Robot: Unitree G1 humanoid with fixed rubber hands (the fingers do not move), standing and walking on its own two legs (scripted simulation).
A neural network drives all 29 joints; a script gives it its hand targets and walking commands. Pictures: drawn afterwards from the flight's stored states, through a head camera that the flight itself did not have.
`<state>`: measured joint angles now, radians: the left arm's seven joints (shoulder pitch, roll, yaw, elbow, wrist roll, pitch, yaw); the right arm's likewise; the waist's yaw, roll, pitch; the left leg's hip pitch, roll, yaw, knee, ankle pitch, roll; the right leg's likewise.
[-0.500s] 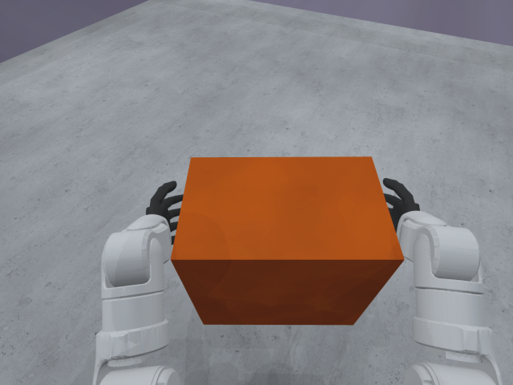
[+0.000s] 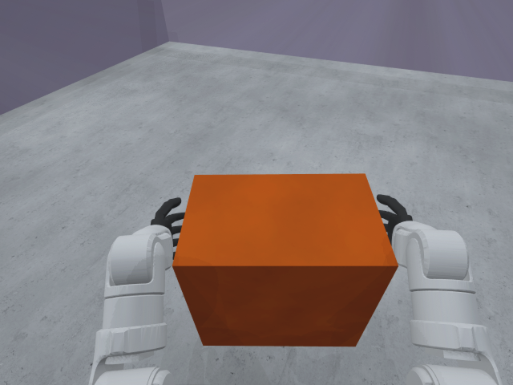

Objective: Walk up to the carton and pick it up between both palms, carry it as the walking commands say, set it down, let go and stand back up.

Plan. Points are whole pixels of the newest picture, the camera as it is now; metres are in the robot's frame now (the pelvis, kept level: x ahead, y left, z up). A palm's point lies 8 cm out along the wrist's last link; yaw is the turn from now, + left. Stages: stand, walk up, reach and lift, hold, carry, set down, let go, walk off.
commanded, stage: carry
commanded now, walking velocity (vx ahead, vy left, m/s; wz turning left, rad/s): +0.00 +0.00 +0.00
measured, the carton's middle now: (279, 265) +0.32 -0.01 +0.05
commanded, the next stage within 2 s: none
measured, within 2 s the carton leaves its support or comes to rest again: neither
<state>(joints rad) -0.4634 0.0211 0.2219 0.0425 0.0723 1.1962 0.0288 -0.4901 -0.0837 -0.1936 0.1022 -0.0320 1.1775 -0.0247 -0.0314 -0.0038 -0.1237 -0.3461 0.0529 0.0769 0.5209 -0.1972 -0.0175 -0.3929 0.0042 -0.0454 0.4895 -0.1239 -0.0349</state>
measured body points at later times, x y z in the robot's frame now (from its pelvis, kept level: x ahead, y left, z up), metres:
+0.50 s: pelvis +0.01 +0.02 +0.00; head -0.01 +0.02 +0.45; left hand +0.34 +0.21 +0.10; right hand +0.35 -0.15 +0.10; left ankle +0.05 +0.13 -0.73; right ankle +0.08 -0.10 -0.73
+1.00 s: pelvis +0.03 +0.02 -0.01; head +0.01 +0.02 +0.44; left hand +0.37 +0.19 +0.10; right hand +0.35 -0.17 +0.10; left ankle +0.05 +0.13 -0.73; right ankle +0.08 -0.10 -0.73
